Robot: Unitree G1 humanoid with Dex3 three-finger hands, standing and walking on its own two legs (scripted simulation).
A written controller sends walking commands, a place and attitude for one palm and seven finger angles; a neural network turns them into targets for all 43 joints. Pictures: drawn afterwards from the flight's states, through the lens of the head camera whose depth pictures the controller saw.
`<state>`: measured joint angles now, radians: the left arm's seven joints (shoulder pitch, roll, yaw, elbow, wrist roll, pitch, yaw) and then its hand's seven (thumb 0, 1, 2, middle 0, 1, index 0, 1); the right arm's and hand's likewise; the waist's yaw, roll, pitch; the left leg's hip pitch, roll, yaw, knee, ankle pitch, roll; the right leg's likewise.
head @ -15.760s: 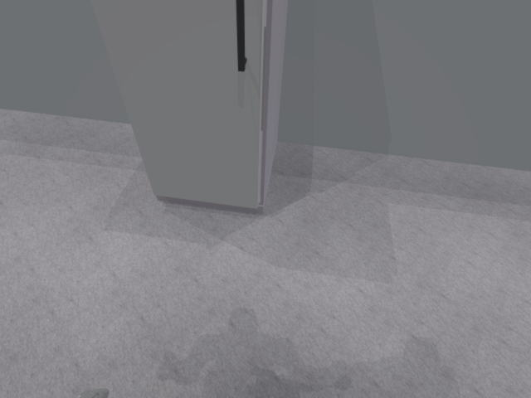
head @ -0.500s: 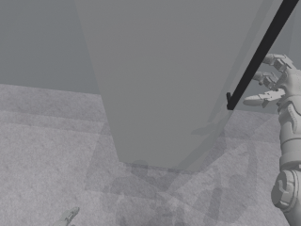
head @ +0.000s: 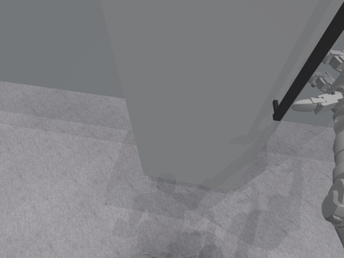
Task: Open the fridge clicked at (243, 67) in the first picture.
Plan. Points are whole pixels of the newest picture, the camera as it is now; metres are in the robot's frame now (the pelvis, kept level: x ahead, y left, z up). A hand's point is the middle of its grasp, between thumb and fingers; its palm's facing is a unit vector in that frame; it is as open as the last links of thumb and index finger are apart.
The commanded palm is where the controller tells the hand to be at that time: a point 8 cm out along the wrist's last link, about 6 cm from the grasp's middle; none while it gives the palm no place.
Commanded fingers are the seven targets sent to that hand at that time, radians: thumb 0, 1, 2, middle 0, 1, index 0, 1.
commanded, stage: slide the fingers in behind the handle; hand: right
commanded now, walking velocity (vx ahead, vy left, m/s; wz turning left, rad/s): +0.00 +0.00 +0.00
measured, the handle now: (322, 37) +0.52 -0.20 +0.25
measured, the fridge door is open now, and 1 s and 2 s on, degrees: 0 0 0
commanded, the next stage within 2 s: grip the handle and tug to test in 1.76 s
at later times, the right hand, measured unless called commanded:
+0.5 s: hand (306, 87) +0.47 -0.21 +0.17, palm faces +0.02 +1.00 +0.00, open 13.9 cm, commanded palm +0.45 -0.25 +0.16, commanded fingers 0.00 0.50 -0.30 0.30 1.20 0.30 1.20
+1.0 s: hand (292, 85) +0.47 -0.18 +0.17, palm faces +0.03 +1.00 -0.01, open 14.0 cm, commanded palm +0.45 -0.23 +0.16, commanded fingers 0.00 0.50 -0.30 0.30 1.20 0.30 1.20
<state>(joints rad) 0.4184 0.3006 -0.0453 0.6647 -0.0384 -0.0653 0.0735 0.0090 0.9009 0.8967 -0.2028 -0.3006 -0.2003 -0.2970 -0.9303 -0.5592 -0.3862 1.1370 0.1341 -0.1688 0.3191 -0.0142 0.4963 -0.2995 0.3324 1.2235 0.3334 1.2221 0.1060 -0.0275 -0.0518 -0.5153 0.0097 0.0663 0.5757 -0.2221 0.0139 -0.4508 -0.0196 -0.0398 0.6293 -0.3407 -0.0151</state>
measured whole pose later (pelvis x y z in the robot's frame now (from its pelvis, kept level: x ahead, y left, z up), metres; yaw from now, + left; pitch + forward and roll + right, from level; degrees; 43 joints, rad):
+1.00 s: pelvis +0.01 +0.00 +0.00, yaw +0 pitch +7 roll +0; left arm 0.35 0.27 -0.04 0.65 -0.04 -0.07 0.06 0.01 0.90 0.90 -0.20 -0.30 -0.20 -0.30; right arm -0.84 -0.38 -0.30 0.95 0.14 -0.10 0.19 -0.01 0.50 -0.30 0.30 1.20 0.30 1.20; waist 0.07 -0.04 -0.06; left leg -0.44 0.01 0.06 0.56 -0.24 0.01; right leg -0.37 -0.01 -0.04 0.59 -0.34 -0.01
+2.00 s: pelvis +0.00 -0.01 +0.00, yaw +0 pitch +9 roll +1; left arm 0.39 0.28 -0.04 0.66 -0.03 -0.09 0.05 0.01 0.90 0.90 -0.20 -0.30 -0.20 -0.30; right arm -0.91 -0.41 -0.32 1.05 0.13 -0.17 0.20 -0.01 0.43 -0.33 0.35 1.24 0.35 1.23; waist 0.09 -0.03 -0.06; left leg -0.50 0.02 0.06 0.58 -0.23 0.01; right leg -0.43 -0.01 -0.05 0.62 -0.34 -0.02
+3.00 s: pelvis +0.01 +0.00 +0.00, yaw +1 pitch +8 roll +0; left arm 0.38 0.28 -0.04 0.64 -0.04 -0.05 0.06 0.01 0.90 0.90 -0.20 -0.30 -0.20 -0.30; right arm -0.85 -0.42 -0.35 1.01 0.13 -0.14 0.21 -0.01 -0.81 -0.86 0.45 1.40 0.45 1.40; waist 0.09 -0.03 -0.06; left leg -0.47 0.00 0.05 0.56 -0.23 0.02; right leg -0.39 -0.02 -0.05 0.60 -0.34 -0.01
